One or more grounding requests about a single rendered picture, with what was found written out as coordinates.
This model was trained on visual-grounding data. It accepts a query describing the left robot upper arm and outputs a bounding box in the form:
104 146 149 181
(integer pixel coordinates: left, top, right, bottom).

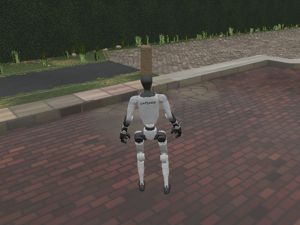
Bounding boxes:
126 96 138 122

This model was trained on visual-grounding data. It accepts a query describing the right robot upper arm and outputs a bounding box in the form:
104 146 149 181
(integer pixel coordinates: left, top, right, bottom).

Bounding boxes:
157 94 173 119

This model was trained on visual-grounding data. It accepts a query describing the robot head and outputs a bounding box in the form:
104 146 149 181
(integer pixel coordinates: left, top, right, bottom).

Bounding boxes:
140 75 156 98

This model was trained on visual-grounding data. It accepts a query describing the right robot forearm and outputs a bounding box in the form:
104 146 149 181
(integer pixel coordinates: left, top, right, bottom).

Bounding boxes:
169 112 180 129

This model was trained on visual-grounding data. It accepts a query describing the left robot forearm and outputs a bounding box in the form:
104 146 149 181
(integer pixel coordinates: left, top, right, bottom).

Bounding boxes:
121 115 130 134

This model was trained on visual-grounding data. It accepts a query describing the robot left hand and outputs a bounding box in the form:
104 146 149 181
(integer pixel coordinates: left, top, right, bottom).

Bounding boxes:
120 133 130 143

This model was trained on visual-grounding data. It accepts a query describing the robot right hand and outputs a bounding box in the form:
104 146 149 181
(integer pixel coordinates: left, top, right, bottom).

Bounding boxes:
171 128 182 138

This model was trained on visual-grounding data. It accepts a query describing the humanoid robot torso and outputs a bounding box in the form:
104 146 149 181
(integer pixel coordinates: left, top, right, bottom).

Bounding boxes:
137 93 159 141

